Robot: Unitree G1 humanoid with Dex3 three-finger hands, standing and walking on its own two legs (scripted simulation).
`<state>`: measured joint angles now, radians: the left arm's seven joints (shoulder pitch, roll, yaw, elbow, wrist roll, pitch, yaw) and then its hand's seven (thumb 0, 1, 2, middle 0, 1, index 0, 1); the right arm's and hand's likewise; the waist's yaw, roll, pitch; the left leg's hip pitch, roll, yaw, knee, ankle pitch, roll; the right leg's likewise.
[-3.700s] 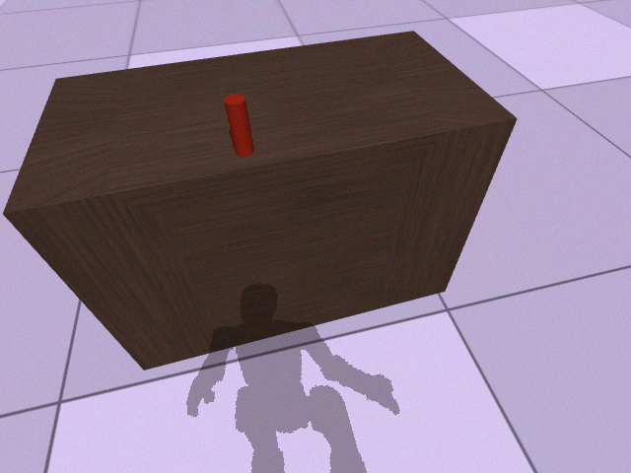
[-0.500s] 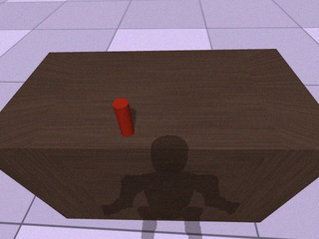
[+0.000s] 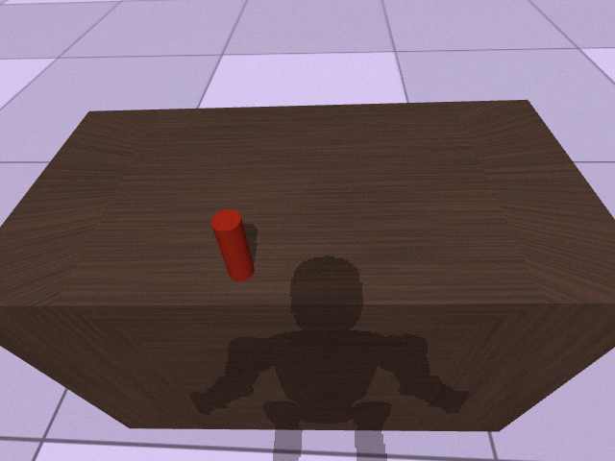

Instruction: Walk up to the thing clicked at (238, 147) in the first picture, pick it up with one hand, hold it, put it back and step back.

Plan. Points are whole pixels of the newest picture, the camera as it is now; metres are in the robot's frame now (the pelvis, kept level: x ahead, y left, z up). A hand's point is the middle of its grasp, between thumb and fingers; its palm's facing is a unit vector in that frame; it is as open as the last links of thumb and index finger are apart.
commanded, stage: walk up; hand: left
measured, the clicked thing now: (234, 247) +0.41 +0.14 +0.04
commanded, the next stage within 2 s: stand in 0.84 s
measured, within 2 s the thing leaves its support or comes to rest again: neither
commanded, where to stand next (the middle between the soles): +0.04 +0.01 m, yaw -1 degrees
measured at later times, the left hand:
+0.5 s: hand out of the picture +0.08 +0.25 -0.15, palm faces -0.02 -0.94 -0.33, open 7.4 cm
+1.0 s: hand out of the picture +0.08 +0.26 -0.15, palm faces -0.02 -0.94 -0.34, open 7.4 cm
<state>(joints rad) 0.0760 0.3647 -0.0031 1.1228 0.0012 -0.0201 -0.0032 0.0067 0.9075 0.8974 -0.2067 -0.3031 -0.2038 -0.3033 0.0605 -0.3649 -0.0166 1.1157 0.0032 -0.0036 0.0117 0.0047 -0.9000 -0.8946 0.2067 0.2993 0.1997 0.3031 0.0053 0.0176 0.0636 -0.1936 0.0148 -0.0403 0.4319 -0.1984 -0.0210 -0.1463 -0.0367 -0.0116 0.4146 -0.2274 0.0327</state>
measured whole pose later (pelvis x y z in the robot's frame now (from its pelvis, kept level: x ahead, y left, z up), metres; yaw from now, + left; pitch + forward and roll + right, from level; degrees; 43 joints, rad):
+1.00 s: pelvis +0.01 +0.00 +0.00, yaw +0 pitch -2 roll +0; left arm 0.09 0.35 0.01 1.14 0.01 -0.01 -0.01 0.01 0.91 0.90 -0.21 -0.30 -0.20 -0.30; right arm 0.08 -0.35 -0.01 1.14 -0.01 -0.01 0.01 0.00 -0.90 -0.89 0.21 0.30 0.20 0.30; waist 0.00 0.00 0.05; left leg -0.15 0.01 -0.04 0.35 -0.16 -0.02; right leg -0.11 -0.04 -0.01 0.34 -0.19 0.04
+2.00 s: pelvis +0.01 +0.00 +0.00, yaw +0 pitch -2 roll +0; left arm 0.12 0.36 0.00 1.12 0.01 0.00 -0.01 0.01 0.91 0.90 -0.21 -0.30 -0.20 -0.30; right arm 0.11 -0.36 0.00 1.13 -0.01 -0.01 0.01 0.00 -0.90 -0.89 0.21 0.30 0.20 0.30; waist 0.00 0.00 0.06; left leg -0.14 0.02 -0.04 0.34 -0.17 -0.03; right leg -0.10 -0.03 -0.01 0.34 -0.20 0.03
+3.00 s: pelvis +0.02 +0.00 +0.01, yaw -1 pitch -2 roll +0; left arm 0.13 0.36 0.00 1.11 0.01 0.00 -0.01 0.01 0.91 0.90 -0.21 -0.30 -0.20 -0.30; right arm 0.11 -0.35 0.00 1.12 -0.01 -0.01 0.01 0.00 -0.90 -0.89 0.21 0.30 0.20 0.30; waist 0.00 0.00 0.05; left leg -0.13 0.02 -0.03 0.35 -0.18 -0.03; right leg -0.09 -0.03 0.00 0.33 -0.20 0.03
